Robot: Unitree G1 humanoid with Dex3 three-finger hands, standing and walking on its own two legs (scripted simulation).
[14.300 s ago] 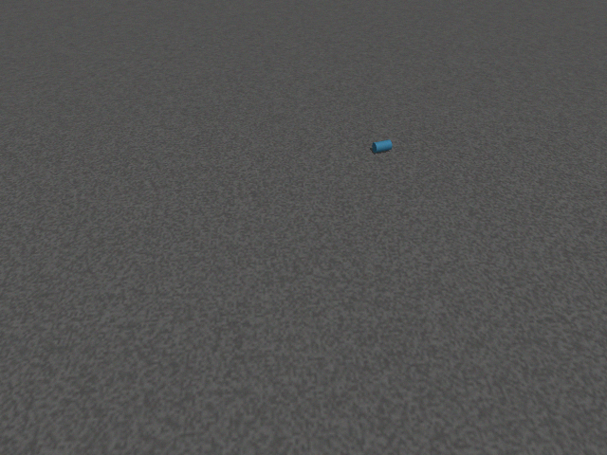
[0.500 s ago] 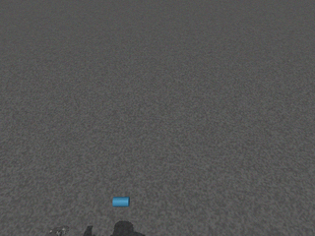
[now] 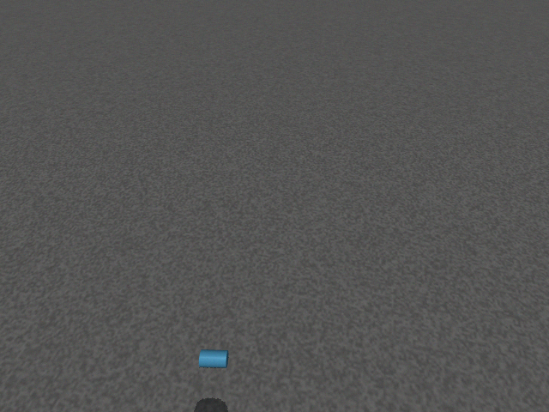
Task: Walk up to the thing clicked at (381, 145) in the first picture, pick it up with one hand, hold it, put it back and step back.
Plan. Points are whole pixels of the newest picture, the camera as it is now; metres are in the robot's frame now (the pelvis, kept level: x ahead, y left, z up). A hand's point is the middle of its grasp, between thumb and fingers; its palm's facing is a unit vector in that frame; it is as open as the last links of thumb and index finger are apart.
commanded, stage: walk up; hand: left
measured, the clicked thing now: (214, 358) +0.45 +0.23 -0.75
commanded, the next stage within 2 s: stand in 0.40 s
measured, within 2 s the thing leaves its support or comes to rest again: neither
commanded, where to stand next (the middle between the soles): +0.06 +0.00 m, yaw -1 degrees
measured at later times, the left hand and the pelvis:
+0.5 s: hand out of the picture +0.09 +0.26 -0.15, palm faces +0.00 -0.94 -0.34, open 7.4 cm; pelvis +0.01 +0.00 +0.00, yaw +0 degrees
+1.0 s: hand out of the picture +0.09 +0.26 -0.15, palm faces -0.02 -0.94 -0.34, open 7.4 cm; pelvis +0.02 +0.00 +0.00, yaw +0 degrees
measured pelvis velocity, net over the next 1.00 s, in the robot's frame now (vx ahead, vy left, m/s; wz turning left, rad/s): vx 0.02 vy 0.00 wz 0.00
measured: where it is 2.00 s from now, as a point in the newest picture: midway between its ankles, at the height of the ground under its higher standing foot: outside the picture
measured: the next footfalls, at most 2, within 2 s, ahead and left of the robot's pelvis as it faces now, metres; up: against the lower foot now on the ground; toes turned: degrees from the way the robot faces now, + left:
none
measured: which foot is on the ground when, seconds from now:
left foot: down 0.00-1.00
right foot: down 0.00-1.00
